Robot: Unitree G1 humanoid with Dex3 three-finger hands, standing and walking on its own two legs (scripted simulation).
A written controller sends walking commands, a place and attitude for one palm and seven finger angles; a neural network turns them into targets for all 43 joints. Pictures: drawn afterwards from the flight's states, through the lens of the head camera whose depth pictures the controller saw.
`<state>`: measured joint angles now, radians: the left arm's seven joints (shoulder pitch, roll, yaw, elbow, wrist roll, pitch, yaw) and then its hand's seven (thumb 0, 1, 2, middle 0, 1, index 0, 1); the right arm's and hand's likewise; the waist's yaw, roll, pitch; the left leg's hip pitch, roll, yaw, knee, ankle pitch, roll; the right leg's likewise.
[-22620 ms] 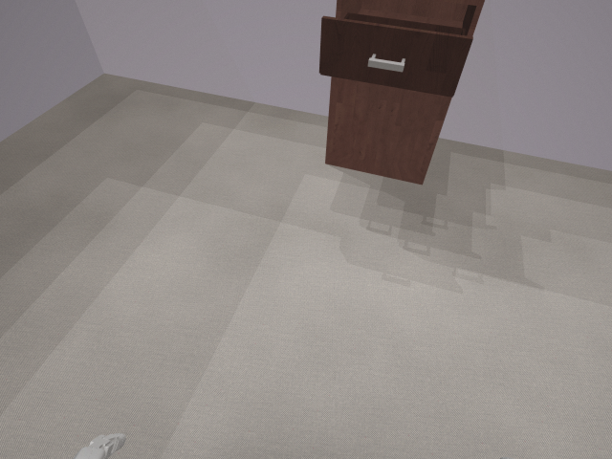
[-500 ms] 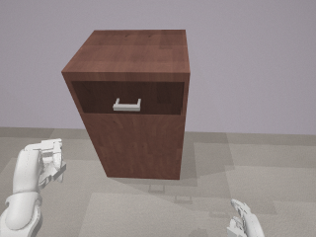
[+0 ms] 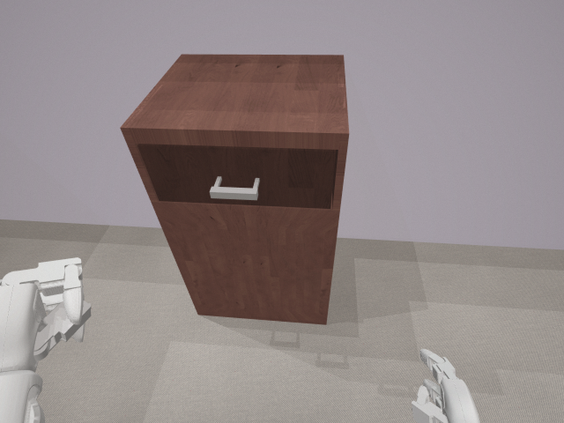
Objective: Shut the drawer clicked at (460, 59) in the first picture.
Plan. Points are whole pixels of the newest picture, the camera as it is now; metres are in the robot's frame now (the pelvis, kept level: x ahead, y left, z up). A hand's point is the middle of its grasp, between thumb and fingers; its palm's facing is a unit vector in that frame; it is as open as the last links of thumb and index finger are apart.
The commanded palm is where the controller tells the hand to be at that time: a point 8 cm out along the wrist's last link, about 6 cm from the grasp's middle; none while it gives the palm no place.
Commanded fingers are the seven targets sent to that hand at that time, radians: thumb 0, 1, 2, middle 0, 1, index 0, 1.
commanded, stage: step back with the hand held close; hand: left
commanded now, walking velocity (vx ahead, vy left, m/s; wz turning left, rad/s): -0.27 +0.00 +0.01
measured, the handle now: (235, 187) +0.63 +0.20 -0.05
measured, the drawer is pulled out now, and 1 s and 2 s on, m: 0.00 0.00 0.00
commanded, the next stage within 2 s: stop stepping back and stand still in 1.22 s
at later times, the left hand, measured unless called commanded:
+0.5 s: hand (47, 337) +0.15 +0.26 +0.16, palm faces +0.30 -0.81 -0.50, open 3.2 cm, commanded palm +0.08 +0.30 +0.17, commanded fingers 0.00 0.90 0.90 -1.40 -1.60 -1.40 -1.60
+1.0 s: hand out of the picture +0.04 +0.28 +0.16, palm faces +0.44 -0.77 -0.47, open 3.2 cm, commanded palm -0.02 +0.31 +0.17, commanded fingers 0.00 0.90 0.90 -1.40 -1.60 -1.40 -1.60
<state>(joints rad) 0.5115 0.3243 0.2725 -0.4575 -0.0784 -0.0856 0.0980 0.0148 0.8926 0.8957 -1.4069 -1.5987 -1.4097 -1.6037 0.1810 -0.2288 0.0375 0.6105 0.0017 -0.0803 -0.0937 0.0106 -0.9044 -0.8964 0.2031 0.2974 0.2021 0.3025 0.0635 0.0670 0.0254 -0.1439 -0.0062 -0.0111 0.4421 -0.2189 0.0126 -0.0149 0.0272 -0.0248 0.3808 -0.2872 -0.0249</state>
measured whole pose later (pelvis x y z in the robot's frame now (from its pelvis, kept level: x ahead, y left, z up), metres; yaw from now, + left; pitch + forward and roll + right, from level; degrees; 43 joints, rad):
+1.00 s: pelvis -0.12 +0.02 -0.01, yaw +6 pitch +0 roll -1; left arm 0.63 0.40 0.39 -0.61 -0.04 -0.25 0.14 0.01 0.89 0.90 -1.41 -1.60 -1.41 -1.60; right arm 0.18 -0.22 -0.04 0.61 0.00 -0.02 -0.06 0.01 -0.90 -0.90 0.20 0.30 0.20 0.30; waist 0.01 0.00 0.04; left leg -0.52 -0.03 0.00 0.83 -0.38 0.01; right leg -0.36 0.03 0.01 0.54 -0.18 -0.01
